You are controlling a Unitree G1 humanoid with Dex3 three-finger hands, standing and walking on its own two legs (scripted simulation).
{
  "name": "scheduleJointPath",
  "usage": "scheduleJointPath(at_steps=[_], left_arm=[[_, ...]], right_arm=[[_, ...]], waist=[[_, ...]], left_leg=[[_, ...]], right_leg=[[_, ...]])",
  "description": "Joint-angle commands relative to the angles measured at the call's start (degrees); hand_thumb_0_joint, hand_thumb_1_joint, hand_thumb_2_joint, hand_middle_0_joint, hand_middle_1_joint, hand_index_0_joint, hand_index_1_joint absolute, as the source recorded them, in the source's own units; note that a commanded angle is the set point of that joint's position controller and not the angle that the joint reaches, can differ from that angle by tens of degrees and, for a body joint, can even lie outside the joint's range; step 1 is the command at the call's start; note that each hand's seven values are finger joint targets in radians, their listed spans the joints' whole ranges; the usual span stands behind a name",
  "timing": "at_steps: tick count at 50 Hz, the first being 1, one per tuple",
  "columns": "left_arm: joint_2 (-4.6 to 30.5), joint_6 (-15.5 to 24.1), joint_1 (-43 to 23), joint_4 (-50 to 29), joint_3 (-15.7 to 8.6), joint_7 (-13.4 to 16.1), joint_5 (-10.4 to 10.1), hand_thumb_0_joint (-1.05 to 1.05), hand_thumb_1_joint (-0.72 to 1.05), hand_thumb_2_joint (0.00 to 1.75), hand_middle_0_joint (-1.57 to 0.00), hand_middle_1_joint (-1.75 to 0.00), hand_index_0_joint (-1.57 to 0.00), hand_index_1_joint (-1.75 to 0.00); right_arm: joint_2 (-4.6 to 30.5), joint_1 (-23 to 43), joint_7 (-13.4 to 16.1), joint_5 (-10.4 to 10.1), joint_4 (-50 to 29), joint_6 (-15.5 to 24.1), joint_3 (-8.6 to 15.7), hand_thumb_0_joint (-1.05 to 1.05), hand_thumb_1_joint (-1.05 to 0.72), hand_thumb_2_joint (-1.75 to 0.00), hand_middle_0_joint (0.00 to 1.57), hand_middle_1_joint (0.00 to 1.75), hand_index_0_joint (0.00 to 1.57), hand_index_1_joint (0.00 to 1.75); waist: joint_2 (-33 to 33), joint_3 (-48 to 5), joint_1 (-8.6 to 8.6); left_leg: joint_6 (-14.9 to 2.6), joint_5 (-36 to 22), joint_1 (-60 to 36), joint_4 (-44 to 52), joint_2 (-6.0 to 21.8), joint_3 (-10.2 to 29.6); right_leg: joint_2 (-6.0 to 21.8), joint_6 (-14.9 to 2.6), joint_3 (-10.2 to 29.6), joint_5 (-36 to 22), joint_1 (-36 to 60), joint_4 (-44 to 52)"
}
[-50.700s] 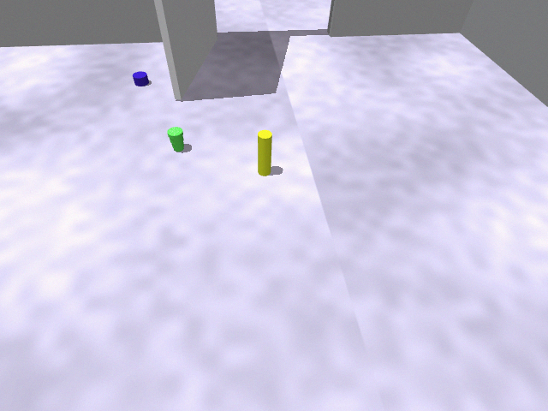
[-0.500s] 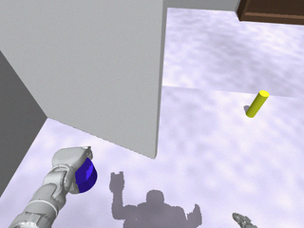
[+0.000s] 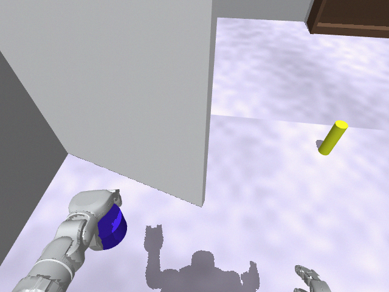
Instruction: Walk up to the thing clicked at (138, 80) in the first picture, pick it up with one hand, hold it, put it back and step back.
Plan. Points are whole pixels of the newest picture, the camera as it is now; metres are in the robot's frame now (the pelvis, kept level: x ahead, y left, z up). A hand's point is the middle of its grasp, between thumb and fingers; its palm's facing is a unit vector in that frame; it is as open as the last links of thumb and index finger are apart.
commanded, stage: hold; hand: left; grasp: from above
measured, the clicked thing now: (104, 225) +0.30 +0.22 -0.10
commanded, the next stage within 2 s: crouch in 0.76 s
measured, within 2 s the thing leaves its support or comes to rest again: neither
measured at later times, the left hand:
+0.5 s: hand (96, 226) +0.27 +0.22 -0.05, palm faces -0.48 -0.06 -0.87, open 11.7 cm
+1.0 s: hand (97, 222) +0.28 +0.22 -0.05, palm faces -0.47 -0.06 -0.88, open 11.7 cm
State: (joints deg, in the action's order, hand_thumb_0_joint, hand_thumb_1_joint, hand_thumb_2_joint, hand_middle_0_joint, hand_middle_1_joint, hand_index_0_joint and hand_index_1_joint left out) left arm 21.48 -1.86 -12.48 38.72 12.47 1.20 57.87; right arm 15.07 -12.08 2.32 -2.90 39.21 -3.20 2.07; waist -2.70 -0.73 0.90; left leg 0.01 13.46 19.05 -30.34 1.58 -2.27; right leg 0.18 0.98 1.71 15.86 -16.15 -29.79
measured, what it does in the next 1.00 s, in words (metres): stands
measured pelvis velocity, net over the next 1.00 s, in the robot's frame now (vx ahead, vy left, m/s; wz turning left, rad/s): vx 0.00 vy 0.00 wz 0.00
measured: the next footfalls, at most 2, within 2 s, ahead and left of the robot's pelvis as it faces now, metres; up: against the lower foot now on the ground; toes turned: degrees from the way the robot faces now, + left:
none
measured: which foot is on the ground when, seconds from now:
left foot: down 0.00-1.00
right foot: down 0.00-1.00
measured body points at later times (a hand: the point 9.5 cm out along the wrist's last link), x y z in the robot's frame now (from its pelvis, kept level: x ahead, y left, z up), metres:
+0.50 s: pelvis -0.01 +0.00 +0.00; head +0.01 -0.02 +0.45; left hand +0.30 +0.22 +0.00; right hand +0.13 -0.26 -0.11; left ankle +0.02 +0.12 -0.73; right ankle +0.00 -0.13 -0.73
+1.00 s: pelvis +0.00 +0.00 +0.00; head +0.02 -0.02 +0.45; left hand +0.30 +0.22 +0.00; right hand +0.13 -0.26 -0.11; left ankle +0.02 +0.12 -0.73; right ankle +0.00 -0.13 -0.73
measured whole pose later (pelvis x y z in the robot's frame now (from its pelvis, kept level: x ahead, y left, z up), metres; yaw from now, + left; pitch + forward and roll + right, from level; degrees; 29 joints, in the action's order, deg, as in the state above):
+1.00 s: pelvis +0.00 +0.00 +0.00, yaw +0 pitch +1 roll +0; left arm 21.7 -0.5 -13.0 38.8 12.1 0.5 58.1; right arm 14.8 -11.5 2.7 -3.2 39.0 -4.0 1.8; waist -2.4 0.2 0.8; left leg -0.1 12.0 16.8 -27.4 1.3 -2.2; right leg 0.4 1.0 1.6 14.6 -14.0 -27.2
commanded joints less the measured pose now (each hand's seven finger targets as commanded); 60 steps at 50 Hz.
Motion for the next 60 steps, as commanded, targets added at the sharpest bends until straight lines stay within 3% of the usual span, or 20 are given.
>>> scheduleJointPath(at_steps=[1, 7, 8, 10, 14, 17, 19, 21, 24, 27, 28, 33, 39, 43, 45, 50, 52, 54, 55, 60], left_arm=[[13.2, 0.0, -21.6, -13.4, -7.0, 3.2, -0.2, 0.00, 0.49, 1.02, -0.84, -0.95, -0.86, -0.93], [13.0, -0.2, -20.9, -13.4, -6.7, 1.9, -0.4, 0.00, 0.50, 1.03, -0.85, -0.95, -0.87, -0.93], [12.4, 0.1, -22.7, -15.4, -5.6, 1.4, -0.3, 0.00, 0.50, 1.02, -0.85, -0.95, -0.87, -0.93], [13.5, 0.0, -20.3, -13.9, -7.3, 1.2, 0.0, 0.00, 0.49, 1.02, -0.83, -0.95, -0.86, -0.93], [12.8, 0.5, -21.5, -14.2, -6.2, 0.4, -0.1, 0.00, 0.50, 1.03, -0.85, -0.94, -0.87, -0.93], [14.1, 1.0, -22.5, -15.6, -7.4, 0.6, -0.1, 0.00, 0.49, 1.04, -0.85, -0.94, -0.86, -0.92], [13.4, 1.3, -23.7, -14.7, -6.4, 0.7, 0.0, 0.00, 0.50, 1.04, -0.85, -0.97, -0.87, -0.95], [14.1, 1.4, -22.6, -14.8, -7.7, 1.3, -0.3, 0.00, 0.49, 1.04, -0.85, -0.95, -0.87, -0.93], [12.7, 1.4, -22.9, -12.6, -6.3, 2.0, 0.0, 0.00, 0.48, 1.03, -0.84, -0.94, -0.86, -0.93], [13.6, 1.4, -22.8, -13.4, -7.1, 2.8, 0.0, 0.00, 0.47, 1.05, -0.84, -0.96, -0.86, -0.94], [12.6, 1.3, -23.6, -14.7, -6.2, 2.9, -0.1, 0.00, 0.47, 1.05, -0.84, -0.95, -0.86, -0.93], [13.0, 0.6, -23.6, -12.6, -6.5, 3.7, -0.6, 0.00, 0.50, 1.07, -0.89, -0.92, -0.89, -0.92], [13.6, 0.4, -21.7, -13.7, -6.9, 2.5, -0.2, 0.00, 0.50, 1.03, -0.88, -0.91, -0.89, -0.91], [13.7, 0.9, -22.3, -12.6, -7.0, 2.0, 0.0, 0.00, 0.54, 0.96, -0.88, -0.96, -0.92, -0.92], [13.2, 1.2, -21.8, -12.9, -6.7, 1.9, 0.1, 0.00, 0.46, 1.01, -0.82, -0.94, -0.84, -0.92], [12.6, 2.1, -19.9, -10.1, -7.0, 3.5, 0.8, 0.00, 0.45, 1.06, -0.83, -0.95, -0.84, -0.94], [10.8, 2.9, -20.6, -8.4, -5.8, 5.4, 1.5, 0.00, 0.46, 1.07, -0.85, -0.93, -0.85, -0.93], [11.1, 3.2, -21.5, -5.8, -6.6, 7.8, 2.3, 0.00, 0.44, 1.06, -0.84, -0.92, -0.84, -0.92], [9.6, 3.3, -21.8, -4.2, -5.5, 9.0, 2.8, 0.00, 0.43, 1.06, -0.82, -0.93, -0.83, -0.93], [9.6, 3.7, -27.5, 3.4, -5.7, 13.9, 5.0, 0.00, 0.49, 1.07, -0.85, -0.96, -0.86, -0.95]], right_arm=[[7.7, 3.7, 0.4, 0.1, -7.2, 2.3, 2.6, 0.00, -0.90, -0.90, 0.20, 0.30, 0.20, 0.30], [7.7, 4.6, 0.5, -0.1, -7.6, 2.1, 2.5, 0.00, -0.90, -0.90, 0.20, 0.30, 0.20, 0.30], [7.5, 4.8, 0.5, -0.1, -7.8, 2.1, 2.4, 0.00, -0.90, -0.90, 0.20, 0.30, 0.20, 0.30], [7.5, 5.2, 0.5, -0.2, -8.2, 2.1, 2.3, 0.00, -0.90, -0.90, 0.20, 0.30, 0.20, 0.30], [7.5, 5.5, 0.6, -0.2, -8.5, 1.9, 2.2, 0.00, -0.90, -0.90, 0.20, 0.30, 0.20, 0.30], [7.5, 5.2, 0.6, -0.1, -8.3, 1.8, 2.2, 0.00, -0.90, -0.90, 0.20, 0.30, 0.20, 0.30], [7.5, 4.8, 0.6, -0.1, -8.1, 1.9, 2.1, 0.00, -0.90, -0.90, 0.20, 0.30, 0.20, 0.30], [7.4, 5.2, 0.7, -0.1, -8.1, 1.9, 2.0, 0.00, -0.90, -0.90, 0.20, 0.30, 0.20, 0.30], [7.6, 5.4, 0.6, 0.0, -8.0, 1.9, 2.1, 0.00, -0.90, -0.90, 0.20, 0.30, 0.20, 0.30], [7.7, 4.8, 0.7, 0.0, -7.5, 1.9, 2.3, 0.00, -0.90, -0.90, 0.20, 0.30, 0.20, 0.30], [7.6, 4.8, 0.6, 0.1, -7.5, 2.0, 2.3, 0.00, -0.90, -0.90, 0.20, 0.30, 0.20, 0.30], [7.7, 4.8, 0.7, 0.1, -6.9, 2.0, 2.3, 0.00, -0.90, -0.90, 0.20, 0.30, 0.20, 0.30], [7.3, 5.1, 0.8, -0.1, -7.2, 1.8, 2.5, 0.00, -0.91, -0.90, 0.20, 0.30, 0.20, 0.30], [7.6, 4.6, 0.8, -0.1, -7.3, 1.5, 2.5, 0.00, -0.92, -0.91, 0.20, 0.30, 0.20, 0.30], [7.5, 4.8, 0.8, -0.2, -7.7, 1.5, 2.4, 0.00, -0.89, -0.90, 0.20, 0.30, 0.20, 0.30], [7.5, 3.8, 0.6, 0.1, -7.2, 1.2, 2.6, 0.00, -0.89, -0.90, 0.20, 0.30, 0.20, 0.30], [7.5, 3.2, 0.4, 0.2, -6.9, 1.0, 2.8, 0.00, -0.89, -0.90, 0.20, 0.30, 0.20, 0.30], [7.5, 2.4, 0.3, 0.5, -6.1, 0.7, 3.0, 0.00, -0.89, -0.90, 0.20, 0.30, 0.20, 0.30], [7.4, 1.8, 0.0, 0.8, -5.6, 0.6, 3.1, 0.00, -0.89, -0.90, 0.20, 0.30, 0.20, 0.30], [8.3, -1.3, -0.9, 1.8, -3.0, 0.7, 4.1, 0.00, -0.89, -0.89, 0.20, 0.30, 0.20, 0.30]], waist=[[0.3, -15.9, -0.40], [1.1, -15.0, -0.45], [0.3, -15.1, -0.37], [0.7, -14.0, -1.12], [0.9, -12.9, -0.58], [-0.4, -14.8, -0.77], [0.5, -15.0, -0.11], [-1.0, -14.8, -1.04], [0.3, -12.8, -0.06], [-0.5, -15.7, -0.71], [-1.0, -16.5, -0.53], [0.8, -14.8, -0.37], [0.7, -16.1, -1.23], [0.5, -14.1, -0.67], [0.4, -14.3, -0.91], [2.2, -13.3, -0.36], [2.6, -12.0, 0.53], [3.1, -13.1, 0.81], [3.5, -13.5, 1.27], [2.2, -16.4, 3.07]], left_leg=[[-0.71, -12.1, -11.7, 3.0, -1.9, 0.3], [-0.86, -11.6, -12.3, 4.0, -1.9, 0.2], [-0.81, -11.2, -12.6, 4.3, -1.8, 0.2], [-0.89, -10.5, -11.7, 4.6, -2.0, 0.2], [-0.89, -9.2, -11.9, 5.1, -1.9, 0.4], [-0.88, -10.0, -12.8, 5.1, -2.0, 0.2], [-0.78, -10.3, -13.4, 5.0, -1.7, 0.5], [-0.63, -9.5, -13.2, 5.3, -1.9, 0.2], [-0.39, -8.2, -12.8, 5.8, -1.5, 0.7], [-0.40, -10.5, -14.0, 5.0, -1.8, 0.5], [-0.26, -11.4, -14.6, 4.8, -1.7, 0.5], [-0.60, -10.1, -13.3, 4.9, -1.9, 0.2], [-0.90, -13.2, -12.9, 4.6, -2.3, 0.0], [-0.62, -10.9, -12.5, 5.3, -1.9, 0.3], [-0.64, -11.1, -13.1, 5.5, -1.9, 0.4], [-0.75, -11.4, -11.5, 4.7, -2.1, 0.3], [-0.64, -10.5, -10.7, 4.1, -2.3, 0.3], [-0.71, -11.1, -10.0, 2.7, -2.3, 0.3], [-0.65, -11.4, -9.7, 1.8, -2.2, 0.4], [-0.35, -11.1, -4.7, -5.2, -1.7, 0.9]], right_leg=[[-1.8, -1.18, -1.1, -12.1, 1.4, 4.7], [-1.8, -1.19, -1.1, -11.6, 1.5, 5.4], [-1.8, -1.35, -1.1, -11.2, 1.5, 5.4], [-1.7, -1.32, -1.2, -10.1, 1.8, 6.0], [-1.7, -1.40, -1.1, -8.9, 1.0, 6.4], [-1.6, -1.52, -1.0, -9.8, 1.6, 6.2], [-1.9, -1.44, -1.2, -9.8, 1.3, 6.2], [-1.6, -1.58, -1.2, -8.9, 1.6, 6.5], [-1.9, -1.72, -1.5, -7.8, 0.2, 6.5], [-1.6, -1.62, -1.3, -9.8, 1.3, 6.2], [-1.7, -1.66, -1.4, -10.6, 1.3, 6.0], [-1.4, -1.28, -1.3, -10.2, 1.5, 6.7], [-1.3, -1.17, -1.2, -13.3, 3.5, 6.3], [-1.6, -1.58, -1.4, -10.8, 2.2, 6.6], [-1.6, -1.66, -1.5, -10.6, 2.0, 6.7], [-1.6, -1.48, -1.5, -11.1, 1.6, 6.3], [-1.4, -1.48, -1.4, -10.4, -0.2, 5.9], [-1.3, -1.28, -1.4, -11.2, -1.3, 4.8], [-1.3, -1.28, -1.5, -11.7, -2.2, 4.0], [-1.3, -1.52, -1.7, -11.3, -9.9, -2.3]])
